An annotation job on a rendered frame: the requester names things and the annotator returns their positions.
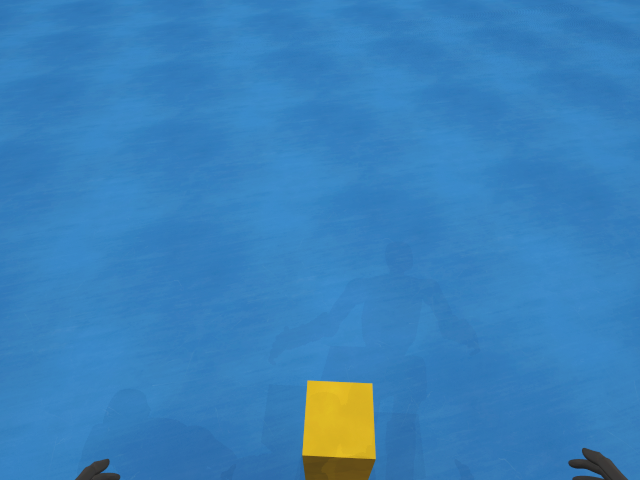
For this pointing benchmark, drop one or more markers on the carton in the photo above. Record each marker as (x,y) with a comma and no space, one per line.
(339,436)

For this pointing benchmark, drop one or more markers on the left robot hand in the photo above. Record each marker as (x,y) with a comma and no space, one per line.
(93,472)

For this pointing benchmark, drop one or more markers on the right robot hand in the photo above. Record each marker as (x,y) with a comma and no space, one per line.
(596,463)

